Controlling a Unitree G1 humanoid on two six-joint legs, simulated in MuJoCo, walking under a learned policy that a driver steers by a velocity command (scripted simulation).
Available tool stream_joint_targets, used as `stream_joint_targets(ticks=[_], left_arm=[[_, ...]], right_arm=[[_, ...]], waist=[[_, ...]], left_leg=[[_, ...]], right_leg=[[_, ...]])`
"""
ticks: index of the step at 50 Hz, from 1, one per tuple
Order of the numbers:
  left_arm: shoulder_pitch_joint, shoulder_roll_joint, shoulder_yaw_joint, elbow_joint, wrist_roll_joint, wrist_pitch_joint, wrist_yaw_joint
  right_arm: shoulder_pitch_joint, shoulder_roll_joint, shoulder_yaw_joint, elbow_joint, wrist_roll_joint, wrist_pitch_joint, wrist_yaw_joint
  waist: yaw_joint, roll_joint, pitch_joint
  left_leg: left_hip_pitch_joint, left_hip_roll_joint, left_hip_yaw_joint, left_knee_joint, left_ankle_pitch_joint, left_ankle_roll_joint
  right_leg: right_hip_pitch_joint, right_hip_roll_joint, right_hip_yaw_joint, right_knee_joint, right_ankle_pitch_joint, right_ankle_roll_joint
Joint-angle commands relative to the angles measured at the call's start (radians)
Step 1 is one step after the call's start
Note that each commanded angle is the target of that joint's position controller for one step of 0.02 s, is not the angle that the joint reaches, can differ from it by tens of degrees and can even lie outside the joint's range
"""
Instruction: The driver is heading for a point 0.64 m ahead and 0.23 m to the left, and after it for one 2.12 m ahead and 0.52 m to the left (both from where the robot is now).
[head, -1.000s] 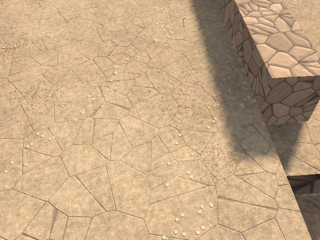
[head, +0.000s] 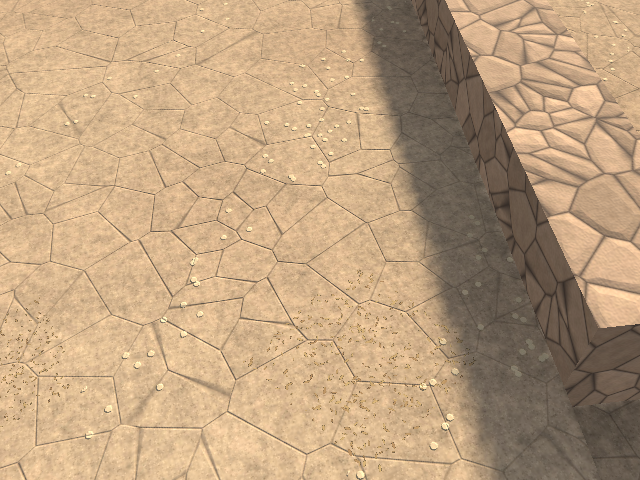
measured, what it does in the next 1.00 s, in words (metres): walks ahead: left foot, then right foot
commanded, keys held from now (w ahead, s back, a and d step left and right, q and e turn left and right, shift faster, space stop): w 0.48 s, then w+q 0.52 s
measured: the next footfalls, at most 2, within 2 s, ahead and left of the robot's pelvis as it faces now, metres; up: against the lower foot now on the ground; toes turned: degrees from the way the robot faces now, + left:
left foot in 0.34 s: +0.38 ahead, +0.15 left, +0.00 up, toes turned +2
right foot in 0.86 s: +0.67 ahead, -0.07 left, +0.00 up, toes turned +10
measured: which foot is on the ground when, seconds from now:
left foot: up 0.00-0.32, down 0.34-0.88, up 0.90-1.00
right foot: down 0.00-0.34, up 0.36-0.84, down 0.86-1.00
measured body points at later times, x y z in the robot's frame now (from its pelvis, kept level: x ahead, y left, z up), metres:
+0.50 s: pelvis +0.29 +0.07 +0.00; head +0.31 +0.08 +0.44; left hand +0.35 +0.35 -0.14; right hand +0.39 -0.20 -0.12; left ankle +0.34 +0.15 -0.74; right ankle +0.22 -0.08 -0.66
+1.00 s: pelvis +0.56 +0.02 -0.01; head +0.59 +0.02 +0.44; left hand +0.64 +0.32 -0.11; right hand +0.67 -0.24 -0.14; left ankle +0.46 +0.15 -0.66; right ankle +0.63 -0.07 -0.74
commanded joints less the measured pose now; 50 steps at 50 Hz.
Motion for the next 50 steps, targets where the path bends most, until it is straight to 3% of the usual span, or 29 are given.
stream_joint_targets(ticks=[1,3,7,10,12,15,16,17,18,19,20,21,22,23,24,26,29,33,37,40,41,42,43,44,45,46,47,48,50], left_arm=[[-0.032,0.142,0.029,-0.043,-0.001,-0.024,0.010],[-0.004,0.155,0.031,-0.027,-0.002,-0.018,0.018],[0.059,0.169,0.030,0.004,-0.013,-0.008,0.030],[0.119,0.176,0.033,0.039,-0.019,0.006,0.032],[0.138,0.176,0.035,0.056,-0.022,0.017,0.034],[0.110,0.200,0.044,0.056,-0.023,0.031,0.040],[0.087,0.200,0.043,0.053,-0.022,0.037,0.041],[0.087,0.171,0.031,0.044,-0.014,0.040,0.043],[0.177,0.080,0.000,0.017,0.000,0.027,0.036],[0.218,0.036,-0.016,0.035,-0.004,0.004,0.029],[0.121,0.149,0.012,0.021,-0.035,-0.015,0.022],[0.043,0.170,0.018,-0.003,-0.049,-0.026,0.021],[0.006,0.163,0.019,-0.006,-0.040,-0.027,0.027],[0.005,0.151,0.025,-0.003,-0.028,-0.019,0.031],[0.029,0.129,0.024,0.005,-0.024,-0.006,0.031],[0.033,0.093,0.020,0.003,-0.013,0.011,0.037],[-0.077,0.093,0.022,-0.043,0.003,0.012,0.042],[-0.224,0.071,0.014,-0.084,-0.003,-0.002,0.031],[-0.334,0.080,0.009,-0.121,-0.016,-0.016,0.014],[-0.312,0.126,0.021,-0.125,-0.019,-0.031,0.006],[-0.267,0.141,0.028,-0.115,-0.020,-0.035,0.007],[-0.164,0.169,0.045,-0.085,-0.016,-0.038,0.012],[-0.005,0.218,0.063,-0.057,0.000,-0.043,0.019],[0.117,0.306,0.087,-0.040,0.005,-0.033,0.025],[0.141,0.269,0.078,-0.029,-0.004,-0.022,0.019],[0.073,0.180,0.053,-0.050,-0.008,-0.022,0.020],[0.005,0.137,0.040,-0.062,-0.009,-0.021,0.020],[-0.055,0.108,0.030,-0.064,-0.005,-0.020,0.017],[-0.106,0.088,0.027,-0.057,0.007,-0.021,0.018]], right_arm=[[0.021,-0.056,-0.016,-0.054,-0.011,0.010,-0.007],[-0.040,-0.053,-0.016,-0.073,-0.017,0.007,-0.005],[-0.182,-0.023,-0.003,-0.109,-0.009,-0.006,0.010],[-0.264,-0.025,0.002,-0.139,-0.001,-0.012,0.026],[-0.292,-0.036,0.000,-0.159,0.000,-0.017,0.039],[-0.223,-0.076,-0.014,-0.151,-0.001,-0.023,0.049],[-0.114,-0.104,-0.031,-0.120,-0.004,-0.024,0.045],[0.058,-0.155,-0.056,-0.067,-0.008,-0.023,0.036],[0.200,-0.255,-0.080,-0.042,-0.030,-0.020,0.028],[0.229,-0.229,-0.071,-0.028,-0.016,-0.015,0.033],[0.180,-0.153,-0.047,-0.037,-0.006,-0.017,0.032],[0.093,-0.127,-0.038,-0.054,-0.007,-0.018,0.028],[0.026,-0.102,-0.030,-0.065,-0.014,-0.018,0.028],[-0.014,-0.075,-0.022,-0.070,-0.024,-0.021,0.031],[-0.030,-0.062,-0.018,-0.068,-0.031,-0.024,0.033],[-0.016,-0.073,-0.020,-0.055,-0.020,-0.030,0.035],[0.036,-0.113,-0.032,-0.033,-0.013,-0.028,0.018],[0.098,-0.129,-0.039,-0.011,-0.003,-0.015,-0.003],[0.166,-0.129,-0.043,0.015,0.008,-0.001,-0.011],[0.157,-0.143,-0.054,0.012,0.009,0.013,-0.021],[0.148,-0.144,-0.057,0.008,0.008,0.018,-0.022],[0.139,-0.125,-0.051,0.000,0.005,0.021,-0.022],[0.127,-0.074,-0.032,-0.023,-0.006,0.022,-0.018],[0.233,0.017,-0.008,-0.047,-0.009,0.009,-0.014],[0.253,-0.001,-0.006,-0.062,0.014,-0.004,-0.012],[0.176,-0.104,-0.032,-0.068,0.032,-0.004,-0.013],[0.113,-0.118,-0.039,-0.083,0.027,0.003,-0.016],[0.093,-0.105,-0.042,-0.088,0.014,0.011,-0.017],[0.105,-0.064,-0.045,-0.097,0.011,0.031,-0.009]], waist=[[-0.036,-0.100,-0.014],[-0.019,-0.090,0.001],[0.033,-0.089,0.027],[0.061,-0.088,0.049],[0.056,-0.097,0.054],[-0.003,-0.125,0.004],[-0.066,-0.126,-0.062],[-0.136,-0.099,-0.178],[-0.131,0.081,-0.348],[-0.119,0.230,-0.436],[-0.135,0.142,-0.313],[-0.114,0.094,-0.185],[-0.085,0.032,-0.112],[-0.052,0.029,-0.067],[-0.025,0.045,-0.063],[-0.006,0.034,-0.047],[-0.022,0.008,-0.006],[-0.063,0.014,0.014],[-0.093,0.027,0.028],[-0.059,0.050,0.012],[-0.033,0.062,-0.007],[0.017,0.055,-0.063],[0.086,0.005,-0.199],[0.068,-0.225,-0.362],[0.062,-0.376,-0.401],[0.069,-0.237,-0.252],[0.053,-0.164,-0.154],[0.024,-0.133,-0.088],[-0.020,-0.176,-0.040]], left_leg=[[-0.105,0.061,-0.036,-0.090,0.113,-0.028],[-0.136,0.058,-0.029,-0.208,0.230,-0.041],[-0.085,0.013,0.019,-0.449,0.404,-0.040],[-0.109,-0.005,0.020,-0.534,0.394,-0.028],[-0.132,-0.011,0.009,-0.568,0.336,-0.006],[-0.005,-0.053,0.038,-0.597,0.221,0.035],[0.152,-0.087,0.070,-0.619,0.223,0.059],[0.414,-0.068,0.051,-0.596,0.250,0.094],[0.826,0.182,-0.311,-0.582,0.199,0.224],[0.967,0.296,-0.676,-0.744,0.030,0.310],[0.882,0.262,-0.605,-0.782,-0.066,0.259],[0.734,0.231,-0.468,-0.808,-0.020,0.222],[0.592,0.194,-0.367,-0.842,0.066,0.206],[0.484,0.157,-0.290,-0.876,0.141,0.192],[0.423,0.137,-0.248,-0.906,0.176,0.188],[0.366,0.116,-0.206,-0.944,0.247,0.207],[0.371,0.106,-0.177,-0.973,0.294,0.222],[0.364,0.059,-0.124,-0.963,0.267,0.182],[0.418,0.084,-0.167,-0.905,0.232,0.172],[0.471,0.119,-0.229,-0.828,0.239,0.149],[0.470,0.116,-0.239,-0.783,0.277,0.139],[0.449,0.073,-0.220,-0.680,0.352,0.117],[0.339,0.004,-0.177,-0.442,0.297,0.086],[0.002,-0.143,-0.056,-0.086,-0.044,0.012],[-0.196,-0.145,-0.092,0.114,-0.331,0.006],[-0.258,-0.084,-0.125,0.193,-0.261,0.014],[-0.251,-0.042,-0.096,0.188,-0.177,0.016],[-0.211,-0.009,-0.089,0.149,-0.110,0.012],[-0.120,0.039,-0.085,0.085,-0.040,0.008]], right_leg=[[0.042,-0.278,0.241,-0.244,0.132,-0.177],[0.063,-0.261,0.194,-0.252,0.170,-0.163],[0.087,-0.227,0.117,-0.259,0.162,-0.127],[0.189,-0.265,0.122,-0.227,0.162,-0.127],[0.271,-0.302,0.135,-0.183,0.203,-0.118],[0.328,-0.320,0.133,-0.071,0.433,-0.088],[0.310,-0.288,0.102,0.056,0.586,-0.069],[0.203,-0.232,0.063,0.266,0.572,-0.039],[-0.154,-0.117,0.014,0.652,0.227,0.021],[-0.394,0.012,0.118,0.863,-0.437,0.044],[-0.504,-0.053,0.186,0.955,-0.422,0.024],[-0.534,-0.107,0.153,0.937,-0.322,0.010],[-0.499,-0.151,0.130,0.883,-0.234,0.013],[-0.444,-0.183,0.131,0.825,-0.174,0.019],[-0.384,-0.199,0.135,0.797,-0.139,0.025],[-0.360,-0.204,0.120,0.732,-0.113,0.044],[-0.437,-0.197,0.117,0.548,0.016,0.085],[-0.382,-0.142,0.102,0.275,0.220,0.106],[-0.340,-0.111,0.113,0.158,0.238,0.104],[-0.264,-0.105,0.131,0.105,0.154,0.083],[-0.196,-0.098,0.119,0.094,0.114,0.070],[-0.050,-0.089,0.103,0.069,0.090,0.045],[0.208,-0.187,0.184,0.108,0.071,-0.008],[0.596,-0.424,0.514,0.099,-0.023,-0.127],[0.637,-0.499,0.807,-0.038,-0.243,-0.186],[0.510,-0.455,0.694,-0.071,-0.342,-0.142],[0.370,-0.422,0.553,-0.088,-0.284,-0.105],[0.244,-0.383,0.448,-0.118,-0.187,-0.094],[0.106,-0.332,0.297,-0.175,-0.076,-0.082]])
